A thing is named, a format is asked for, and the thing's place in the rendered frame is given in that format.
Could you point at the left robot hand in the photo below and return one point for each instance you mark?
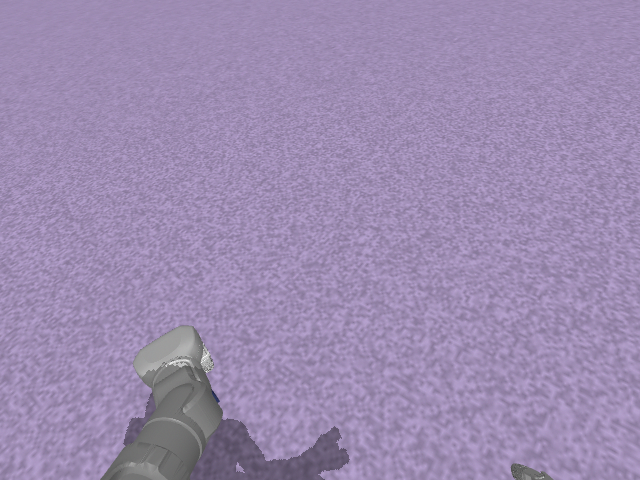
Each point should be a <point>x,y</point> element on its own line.
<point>181,341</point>

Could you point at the right robot hand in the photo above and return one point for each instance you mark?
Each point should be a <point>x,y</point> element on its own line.
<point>521,472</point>

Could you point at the left robot arm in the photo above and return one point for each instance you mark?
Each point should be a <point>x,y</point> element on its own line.
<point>175,436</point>

